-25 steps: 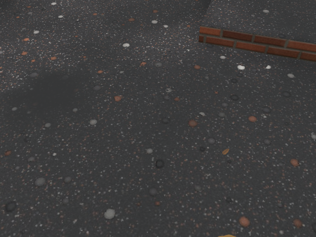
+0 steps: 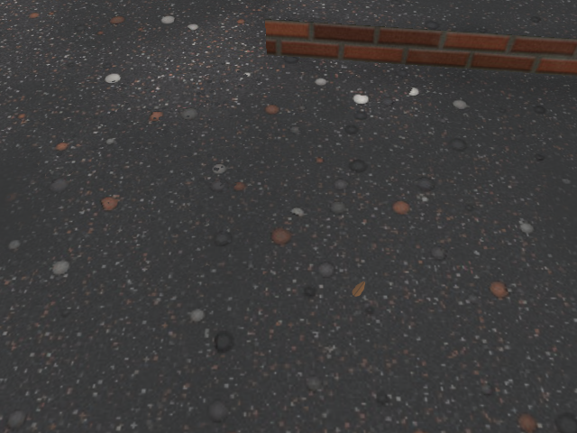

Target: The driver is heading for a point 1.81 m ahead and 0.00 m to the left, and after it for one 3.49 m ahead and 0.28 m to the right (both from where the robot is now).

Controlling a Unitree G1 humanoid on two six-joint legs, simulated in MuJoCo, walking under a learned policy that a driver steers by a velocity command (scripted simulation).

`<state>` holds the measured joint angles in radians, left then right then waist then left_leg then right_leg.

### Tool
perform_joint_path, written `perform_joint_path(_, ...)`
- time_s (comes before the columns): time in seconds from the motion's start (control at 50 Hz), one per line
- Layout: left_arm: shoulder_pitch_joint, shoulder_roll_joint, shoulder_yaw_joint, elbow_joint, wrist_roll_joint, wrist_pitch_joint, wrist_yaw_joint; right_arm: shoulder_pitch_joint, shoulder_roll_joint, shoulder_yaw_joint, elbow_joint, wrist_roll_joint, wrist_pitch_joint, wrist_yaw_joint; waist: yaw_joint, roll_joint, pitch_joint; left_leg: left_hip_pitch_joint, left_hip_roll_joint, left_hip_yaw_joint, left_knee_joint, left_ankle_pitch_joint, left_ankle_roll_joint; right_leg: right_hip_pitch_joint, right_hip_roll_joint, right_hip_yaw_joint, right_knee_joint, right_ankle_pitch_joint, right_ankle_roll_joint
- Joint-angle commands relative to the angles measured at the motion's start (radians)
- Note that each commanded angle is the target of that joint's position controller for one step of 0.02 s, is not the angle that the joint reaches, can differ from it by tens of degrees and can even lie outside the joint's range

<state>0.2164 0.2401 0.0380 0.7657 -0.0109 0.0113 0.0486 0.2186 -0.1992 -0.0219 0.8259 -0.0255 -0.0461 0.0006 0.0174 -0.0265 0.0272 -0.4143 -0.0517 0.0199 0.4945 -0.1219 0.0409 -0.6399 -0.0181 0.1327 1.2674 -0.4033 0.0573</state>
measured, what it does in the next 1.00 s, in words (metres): walks ahead: right foot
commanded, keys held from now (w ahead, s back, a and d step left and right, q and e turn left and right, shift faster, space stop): no key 1.00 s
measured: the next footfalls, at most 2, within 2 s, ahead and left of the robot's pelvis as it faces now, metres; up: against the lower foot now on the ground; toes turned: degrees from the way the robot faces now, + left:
right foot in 0.10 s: +0.14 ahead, -0.16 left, +0.00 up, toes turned +1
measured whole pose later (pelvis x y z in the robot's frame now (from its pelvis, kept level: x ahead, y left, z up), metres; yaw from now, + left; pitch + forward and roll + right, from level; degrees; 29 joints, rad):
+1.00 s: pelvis +0.10 -0.05 +0.01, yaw -1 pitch -2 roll +0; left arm 0.17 0.18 0.06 1.01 0.00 0.00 0.02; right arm 0.26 -0.19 -0.06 1.07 0.00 0.02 -0.06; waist -0.01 0.00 0.04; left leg -0.17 0.06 -0.02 0.49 -0.29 -0.07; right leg -0.21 0.04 0.02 0.53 -0.29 -0.03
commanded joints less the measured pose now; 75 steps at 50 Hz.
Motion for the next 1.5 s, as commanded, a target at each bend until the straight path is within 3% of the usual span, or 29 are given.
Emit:
perform_joint_path(0.02,0.132,0.0,-0.001,-0.009,0.008,-0.01,-0.013,-0.081,-0.132,-0.032,-0.075,-0.001,-0.008,-0.009,0.039,0.157,-0.163,-0.07,0.2,-0.109,-0.184,0.424,0.188,0.329,-0.026,-0.071,-0.411,0.187,0.028)
perform_joint_path(0.06,0.151,-0.006,0.001,0.005,0.004,-0.011,-0.025,-0.056,-0.116,-0.029,-0.049,0.017,-0.001,-0.005,0.057,0.154,-0.213,-0.03,0.224,-0.113,-0.163,0.29,0.172,0.437,-0.009,-0.087,-0.562,0.318,0.011)
perform_joint_path(0.1,0.118,0.025,0.016,-0.002,0.032,0.0,-0.026,-0.025,-0.078,-0.018,-0.034,0.025,0.001,-0.003,0.056,0.106,-0.18,-0.072,0.189,-0.118,-0.128,0.002,0.092,0.524,-0.001,-0.092,-0.684,0.336,-0.032)
perform_joint_path(0.12,0.106,0.063,0.023,-0.024,0.052,0.007,-0.025,0.014,-0.052,-0.01,-0.02,0.015,0.002,0.0,0.042,0.059,-0.15,-0.117,0.139,-0.094,-0.078,-0.219,0.018,0.556,-0.073,-0.007,-0.744,0.358,-0.066)
perform_joint_path(0.14,0.052,0.156,0.041,-0.05,0.049,0.016,-0.017,0.091,-0.055,-0.015,-0.023,0.008,0.002,0.005,-0.041,-0.11,-0.123,-0.125,0.051,-0.025,0.022,-0.343,-0.041,0.511,-0.173,0.095,-0.801,0.31,-0.128)
perform_joint_path(0.16,-0.003,0.126,0.036,-0.049,0.05,0.02,-0.021,0.095,-0.043,-0.016,-0.027,0.022,0.011,-0.005,-0.056,-0.221,-0.125,-0.001,0.053,-0.004,0.048,-0.282,-0.057,0.347,-0.195,0.134,-0.909,-0.046,-0.179)
perform_joint_path(0.18,-0.077,0.08,0.029,-0.071,0.042,0.016,-0.028,0.043,-0.089,-0.027,-0.027,0.026,0.027,-0.019,-0.048,-0.187,-0.038,0.062,0.056,-0.004,0.049,-0.207,-0.063,0.221,-0.139,0.13,-0.96,-0.262,-0.159)
perform_joint_path(0.2,-0.106,0.059,0.024,-0.069,0.04,0.007,-0.031,0.034,-0.094,-0.033,-0.02,0.019,0.04,-0.031,-0.053,-0.173,-0.005,0.099,0.057,-0.002,0.046,-0.169,-0.067,0.173,-0.11,0.108,-0.967,-0.288,-0.133)
perform_joint_path(0.24,-0.101,0.041,0.019,-0.053,0.032,-0.01,-0.035,0.092,-0.088,-0.035,0.008,0.002,0.055,-0.039,-0.061,-0.147,0.021,0.133,0.077,-0.024,0.005,-0.15,-0.074,0.172,-0.076,0.06,-0.942,-0.216,-0.103)
perform_joint_path(0.26,-0.075,0.042,0.021,-0.042,0.026,-0.016,-0.034,0.103,-0.095,-0.039,0.021,0.006,0.052,-0.039,-0.051,-0.096,0.031,0.122,0.08,-0.029,-0.011,-0.154,-0.073,0.2,-0.058,0.039,-0.921,-0.156,-0.093)
perform_joint_path(0.3,-0.046,0.041,0.023,-0.024,0.024,-0.025,-0.032,0.095,-0.091,-0.041,0.037,0.015,0.04,-0.035,-0.035,-0.023,0.015,0.117,0.087,-0.033,-0.026,-0.125,-0.077,0.269,-0.047,0.021,-0.873,-0.015,-0.094)
perform_joint_path(0.4,-0.054,0.025,0.028,0.001,0.019,-0.03,-0.038,0.092,-0.088,-0.046,0.071,0.019,0.03,-0.032,-0.03,0.013,-0.061,0.158,0.097,-0.036,-0.019,-0.054,-0.092,0.383,-0.038,-0.005,-0.811,0.291,-0.117)
perform_joint_path(0.62,-0.052,0.023,0.04,0.095,0.01,-0.027,-0.04,0.094,-0.101,-0.053,0.143,0.027,0.051,-0.05,-0.034,0.013,-0.045,0.211,0.105,-0.035,-0.021,0.005,-0.102,0.433,-0.019,-0.036,-0.807,0.445,-0.115)
perform_joint_path(0.92,-0.046,0.032,0.04,0.194,0.007,-0.017,-0.029,0.09,-0.088,-0.052,0.217,0.027,0.059,-0.061,-0.028,0.019,0.003,0.224,0.099,-0.021,-0.062,-0.025,-0.101,0.437,-0.003,-0.057,-0.838,0.349,-0.103)
perform_joint_path(1.5,0.005,0.025,0.024,0.26,0.004,-0.009,-0.025,0.178,-0.06,-0.039,0.283,0.028,0.05,-0.065,-0.021,0.029,0.035,0.202,0.092,-0.01,-0.077,-0.048,-0.098,0.429,0.01,-0.072,-0.862,0.274,-0.096)
Velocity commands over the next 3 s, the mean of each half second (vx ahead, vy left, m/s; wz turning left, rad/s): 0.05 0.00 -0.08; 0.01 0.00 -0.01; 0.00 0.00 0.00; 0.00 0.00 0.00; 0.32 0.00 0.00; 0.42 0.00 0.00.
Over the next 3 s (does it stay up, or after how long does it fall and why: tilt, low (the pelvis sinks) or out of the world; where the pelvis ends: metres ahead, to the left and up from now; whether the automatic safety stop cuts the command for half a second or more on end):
stays up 0.51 -0.04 0.02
